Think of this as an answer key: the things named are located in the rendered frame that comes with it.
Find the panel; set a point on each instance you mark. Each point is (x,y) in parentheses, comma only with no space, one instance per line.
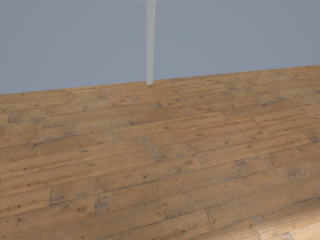
(150,38)

